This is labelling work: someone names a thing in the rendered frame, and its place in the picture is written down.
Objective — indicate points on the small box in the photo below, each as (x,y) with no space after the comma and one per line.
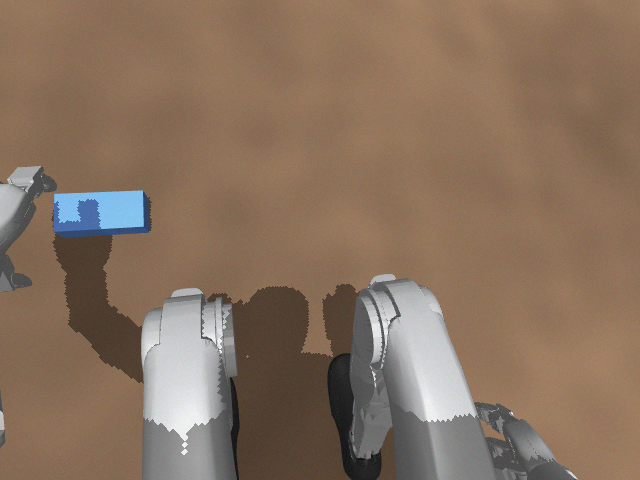
(100,213)

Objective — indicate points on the left robot hand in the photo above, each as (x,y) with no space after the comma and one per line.
(16,211)

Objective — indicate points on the right robot arm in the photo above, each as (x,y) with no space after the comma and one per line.
(550,471)

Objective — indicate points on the right robot hand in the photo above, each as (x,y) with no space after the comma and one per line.
(523,449)

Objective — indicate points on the right robot foot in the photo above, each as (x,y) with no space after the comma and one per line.
(341,403)

